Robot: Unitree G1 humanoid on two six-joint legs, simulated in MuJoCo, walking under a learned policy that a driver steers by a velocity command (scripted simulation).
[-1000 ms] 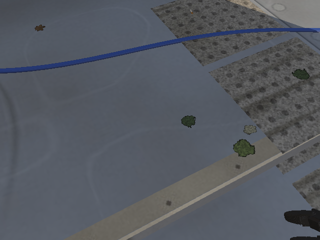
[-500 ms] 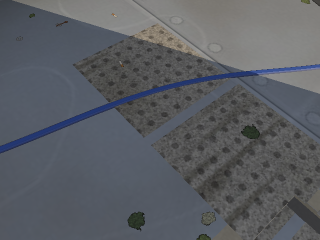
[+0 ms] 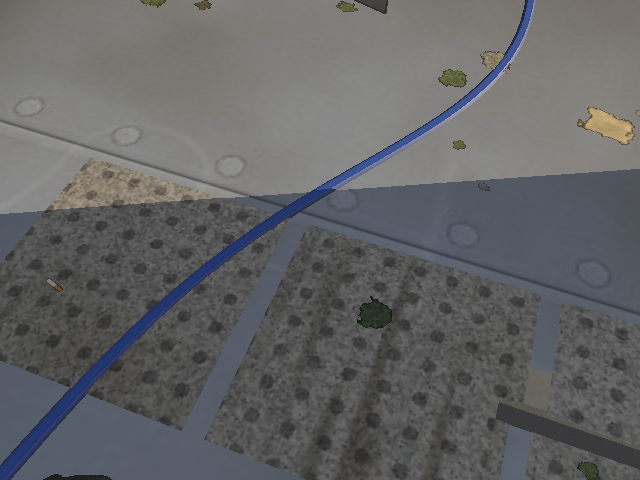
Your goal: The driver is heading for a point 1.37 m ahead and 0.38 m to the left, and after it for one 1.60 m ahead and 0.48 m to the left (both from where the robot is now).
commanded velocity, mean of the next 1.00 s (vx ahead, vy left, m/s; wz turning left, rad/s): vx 0.01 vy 0.00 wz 0.44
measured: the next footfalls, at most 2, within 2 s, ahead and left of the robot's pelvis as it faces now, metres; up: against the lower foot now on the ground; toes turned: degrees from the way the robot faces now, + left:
right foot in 0.16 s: +0.09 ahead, -0.09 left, +0.00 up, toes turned -9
left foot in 0.60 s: +0.03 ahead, +0.13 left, +0.00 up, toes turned +15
